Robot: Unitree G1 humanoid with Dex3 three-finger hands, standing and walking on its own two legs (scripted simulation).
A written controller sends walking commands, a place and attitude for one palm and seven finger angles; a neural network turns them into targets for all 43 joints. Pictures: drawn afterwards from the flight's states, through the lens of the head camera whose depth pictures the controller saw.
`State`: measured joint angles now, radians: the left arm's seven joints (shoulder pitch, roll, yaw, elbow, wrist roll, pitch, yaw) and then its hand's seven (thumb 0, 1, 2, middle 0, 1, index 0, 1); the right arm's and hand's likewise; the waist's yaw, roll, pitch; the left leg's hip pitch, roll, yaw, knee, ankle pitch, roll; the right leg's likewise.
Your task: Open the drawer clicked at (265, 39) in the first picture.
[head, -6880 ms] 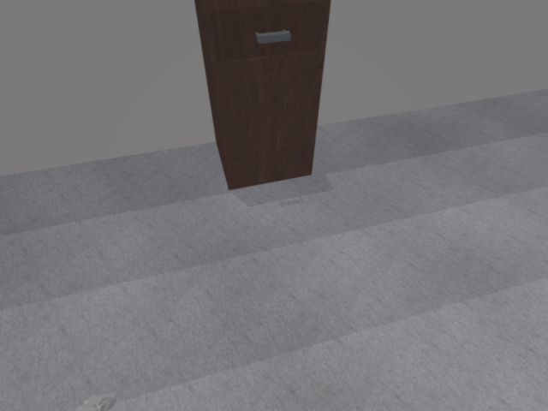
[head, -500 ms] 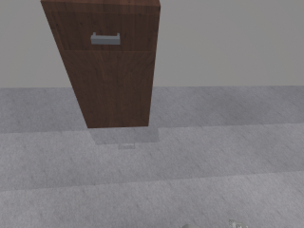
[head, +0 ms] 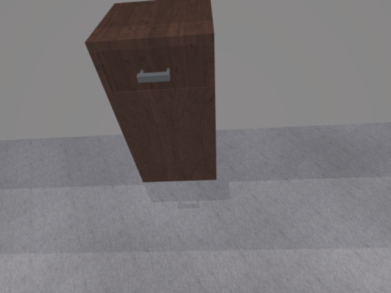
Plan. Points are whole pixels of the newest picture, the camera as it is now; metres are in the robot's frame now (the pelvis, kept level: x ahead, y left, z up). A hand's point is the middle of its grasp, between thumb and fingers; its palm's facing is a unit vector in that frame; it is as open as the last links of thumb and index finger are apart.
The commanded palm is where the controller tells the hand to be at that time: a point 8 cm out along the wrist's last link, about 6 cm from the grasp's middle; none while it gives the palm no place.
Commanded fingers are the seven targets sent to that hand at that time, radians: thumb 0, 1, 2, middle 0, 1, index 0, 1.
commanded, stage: take the last steps up to it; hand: left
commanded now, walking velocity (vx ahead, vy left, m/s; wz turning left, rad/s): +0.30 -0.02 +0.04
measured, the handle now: (154, 74) +0.87 +0.20 +0.01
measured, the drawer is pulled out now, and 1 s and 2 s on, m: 0.00 0.00 0.00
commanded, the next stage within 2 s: come to a stop and stand still in 1.00 s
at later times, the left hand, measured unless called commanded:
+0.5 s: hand out of the picture +0.03 +0.23 -0.18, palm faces +0.06 -0.99 -0.12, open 7.4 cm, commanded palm none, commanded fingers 0.00 0.90 0.90 -0.20 -0.30 -0.20 -0.30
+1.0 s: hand (156, 212) +0.38 +0.16 -0.17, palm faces -0.02 -0.98 -0.20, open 7.3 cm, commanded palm none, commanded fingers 0.00 0.90 0.90 -0.20 -0.30 -0.20 -0.30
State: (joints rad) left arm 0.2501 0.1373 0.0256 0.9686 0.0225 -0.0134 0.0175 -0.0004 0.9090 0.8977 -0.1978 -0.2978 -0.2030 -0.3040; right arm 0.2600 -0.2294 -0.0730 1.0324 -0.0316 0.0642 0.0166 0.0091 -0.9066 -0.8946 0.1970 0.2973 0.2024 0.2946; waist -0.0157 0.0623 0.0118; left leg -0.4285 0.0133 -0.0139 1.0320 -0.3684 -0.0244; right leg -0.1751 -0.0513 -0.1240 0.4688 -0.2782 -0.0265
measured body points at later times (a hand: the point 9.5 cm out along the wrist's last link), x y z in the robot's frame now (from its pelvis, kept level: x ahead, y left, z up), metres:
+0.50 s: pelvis +0.09 +0.07 +0.00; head +0.09 +0.09 +0.45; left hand +0.03 +0.28 -0.17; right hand +0.13 -0.17 -0.14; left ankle +0.07 +0.15 -0.74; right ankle +0.07 -0.08 -0.66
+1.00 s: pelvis +0.27 -0.01 -0.01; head +0.30 -0.03 +0.43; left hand +0.38 +0.21 -0.16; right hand +0.20 -0.23 -0.18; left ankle +0.19 +0.12 -0.65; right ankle +0.33 -0.11 -0.74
